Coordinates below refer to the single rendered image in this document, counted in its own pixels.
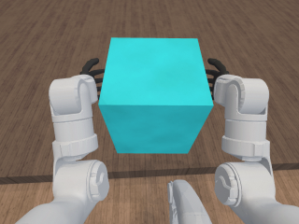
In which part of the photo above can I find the right robot hand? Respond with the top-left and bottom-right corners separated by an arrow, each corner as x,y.
205,58 -> 230,100

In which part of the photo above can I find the right robot thigh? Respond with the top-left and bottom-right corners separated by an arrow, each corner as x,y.
167,179 -> 212,224

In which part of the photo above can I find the robot right shin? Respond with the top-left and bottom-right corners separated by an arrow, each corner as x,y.
169,203 -> 178,224

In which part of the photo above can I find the left robot hand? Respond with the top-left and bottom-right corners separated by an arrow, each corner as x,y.
79,58 -> 106,100

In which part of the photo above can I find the right robot forearm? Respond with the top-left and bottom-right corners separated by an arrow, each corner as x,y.
213,74 -> 276,193

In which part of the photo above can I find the right robot upper arm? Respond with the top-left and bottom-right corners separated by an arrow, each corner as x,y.
214,161 -> 299,224

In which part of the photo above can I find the left robot upper arm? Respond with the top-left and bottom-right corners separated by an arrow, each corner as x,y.
15,160 -> 109,224

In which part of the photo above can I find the carton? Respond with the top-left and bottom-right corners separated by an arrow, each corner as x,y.
98,37 -> 214,154

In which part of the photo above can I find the left robot forearm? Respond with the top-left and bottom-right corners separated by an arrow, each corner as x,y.
49,74 -> 98,197

